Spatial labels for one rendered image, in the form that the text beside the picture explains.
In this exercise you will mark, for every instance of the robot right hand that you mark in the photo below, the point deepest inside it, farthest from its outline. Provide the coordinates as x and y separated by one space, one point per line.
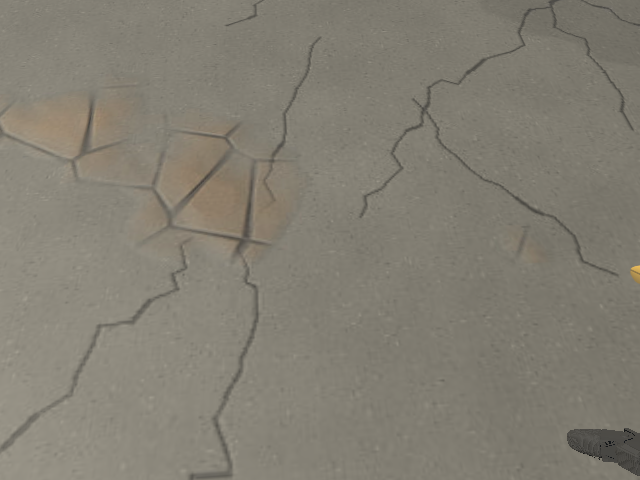
610 445

